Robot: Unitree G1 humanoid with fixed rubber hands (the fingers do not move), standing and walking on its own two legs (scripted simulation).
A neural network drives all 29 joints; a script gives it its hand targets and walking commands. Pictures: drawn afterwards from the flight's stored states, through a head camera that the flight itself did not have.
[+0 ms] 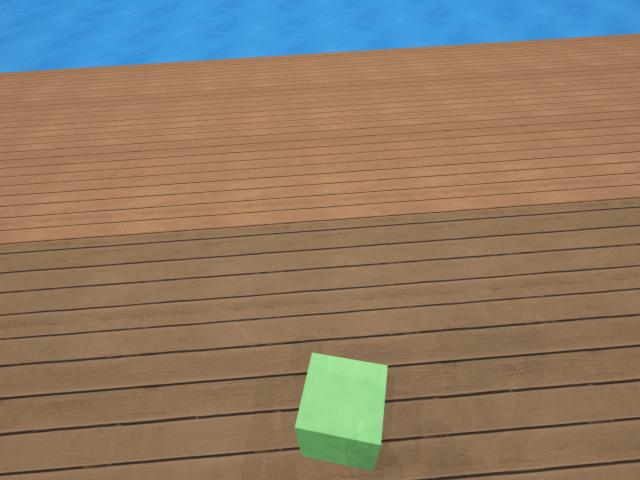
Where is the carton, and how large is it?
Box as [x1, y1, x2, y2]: [295, 353, 387, 470]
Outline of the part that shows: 312,353 295,424 295,430 301,454 305,456 373,470 381,439 387,365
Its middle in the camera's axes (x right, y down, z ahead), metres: +0.06 +0.49 +1.08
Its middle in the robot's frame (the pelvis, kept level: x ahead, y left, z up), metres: +0.44 -0.01 -0.65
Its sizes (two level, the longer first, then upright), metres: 0.210 0.200 0.250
